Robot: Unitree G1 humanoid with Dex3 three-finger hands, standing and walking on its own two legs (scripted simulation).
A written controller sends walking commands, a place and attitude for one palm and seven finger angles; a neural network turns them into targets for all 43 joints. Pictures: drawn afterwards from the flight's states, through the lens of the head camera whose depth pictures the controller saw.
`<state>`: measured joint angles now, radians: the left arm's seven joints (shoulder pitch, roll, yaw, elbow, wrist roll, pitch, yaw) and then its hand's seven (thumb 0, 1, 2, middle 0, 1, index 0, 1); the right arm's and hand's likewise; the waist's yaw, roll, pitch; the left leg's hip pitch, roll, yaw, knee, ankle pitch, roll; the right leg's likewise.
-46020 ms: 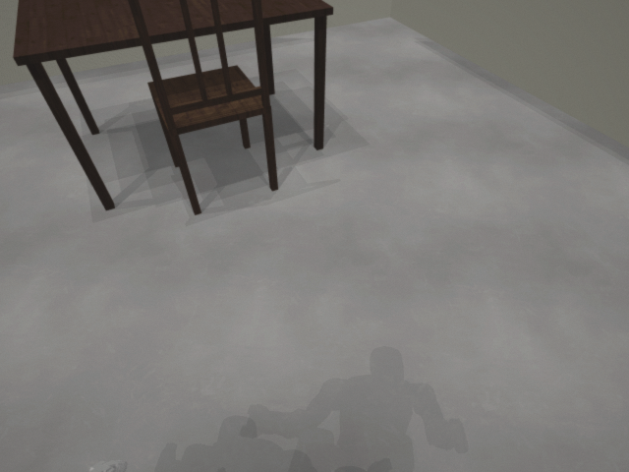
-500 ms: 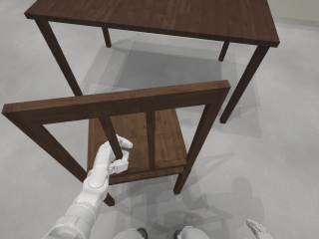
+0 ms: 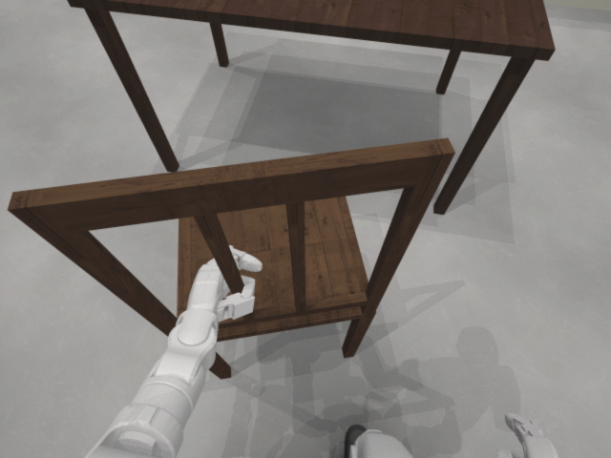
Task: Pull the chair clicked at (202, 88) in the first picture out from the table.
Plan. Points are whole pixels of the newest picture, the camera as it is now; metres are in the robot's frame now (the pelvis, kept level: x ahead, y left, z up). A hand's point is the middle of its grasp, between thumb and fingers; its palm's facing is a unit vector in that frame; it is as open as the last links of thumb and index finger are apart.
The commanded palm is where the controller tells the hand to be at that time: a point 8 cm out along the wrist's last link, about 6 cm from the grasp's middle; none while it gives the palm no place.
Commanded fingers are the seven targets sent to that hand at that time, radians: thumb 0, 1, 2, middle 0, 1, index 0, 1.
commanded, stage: step backward, pulling the chair out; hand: left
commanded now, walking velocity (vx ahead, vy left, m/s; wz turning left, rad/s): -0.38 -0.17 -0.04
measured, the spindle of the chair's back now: (232, 276) +0.36 +0.11 -0.05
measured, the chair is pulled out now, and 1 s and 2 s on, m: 0.48 0.64 0.65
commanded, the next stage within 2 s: stop walking, hand still on the chair in 0.66 s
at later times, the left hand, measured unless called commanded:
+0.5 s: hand (229, 360) +0.24 +0.11 -0.07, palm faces -0.10 -0.98 -0.16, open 5.1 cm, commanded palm +0.24 +0.16 -0.07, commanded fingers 0.00 0.90 0.90 -0.50 -1.45 -0.50 -1.45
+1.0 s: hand (215, 421) +0.17 +0.12 -0.07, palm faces -0.08 -0.99 -0.15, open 5.1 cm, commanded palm +0.16 +0.17 -0.05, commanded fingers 0.00 0.90 0.90 -0.50 -1.45 -0.50 -1.45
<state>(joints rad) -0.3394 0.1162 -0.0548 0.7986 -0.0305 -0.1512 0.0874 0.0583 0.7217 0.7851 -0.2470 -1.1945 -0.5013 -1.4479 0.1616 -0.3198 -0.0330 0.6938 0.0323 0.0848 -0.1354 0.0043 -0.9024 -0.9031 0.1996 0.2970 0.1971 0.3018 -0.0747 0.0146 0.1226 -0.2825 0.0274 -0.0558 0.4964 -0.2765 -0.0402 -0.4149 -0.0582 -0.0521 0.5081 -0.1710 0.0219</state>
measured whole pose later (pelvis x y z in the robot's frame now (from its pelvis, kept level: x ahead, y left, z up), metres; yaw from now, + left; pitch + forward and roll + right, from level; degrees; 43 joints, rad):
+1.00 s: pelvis -0.13 +0.02 +0.00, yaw -4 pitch -2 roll -1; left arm -0.22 0.14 -0.05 0.79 -0.05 -0.13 0.09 0.05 0.73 0.79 -0.24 -1.21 -0.50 -1.45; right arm 0.23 -0.21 0.03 0.67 0.03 0.03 -0.13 0.01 -0.90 -0.90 0.20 0.30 0.20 0.30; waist -0.04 0.01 0.12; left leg -0.33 0.04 -0.02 0.52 -0.16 -0.01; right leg -0.32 -0.01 -0.02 0.55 -0.31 0.01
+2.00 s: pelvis -0.07 +0.01 -0.01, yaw -3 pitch +4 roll +0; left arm 0.17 0.15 -0.06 0.39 -0.07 -0.06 0.03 0.04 0.46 0.70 -0.33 -1.32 -0.50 -1.45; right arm 0.22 -0.23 0.02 0.62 0.05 -0.08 -0.04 0.01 -0.90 -0.90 0.20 0.30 0.20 0.30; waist -0.05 0.02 -0.02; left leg -0.41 0.02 -0.03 0.63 -0.29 -0.03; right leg -0.38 -0.03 -0.03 0.63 -0.32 0.01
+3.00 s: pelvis -0.05 +0.00 -0.05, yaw -1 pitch +11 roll -1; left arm 0.59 0.17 -0.07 -0.13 -0.05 0.11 0.02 -0.01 -0.53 0.20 0.00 -0.01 -0.01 0.00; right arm 0.26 -0.22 0.00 0.49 0.04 -0.15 -0.11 0.01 -0.90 -0.90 0.20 0.30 0.20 0.30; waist -0.03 0.06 -0.14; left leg -0.69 0.02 -0.07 0.96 -0.46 -0.03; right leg -0.63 -0.04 -0.06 0.94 -0.50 0.01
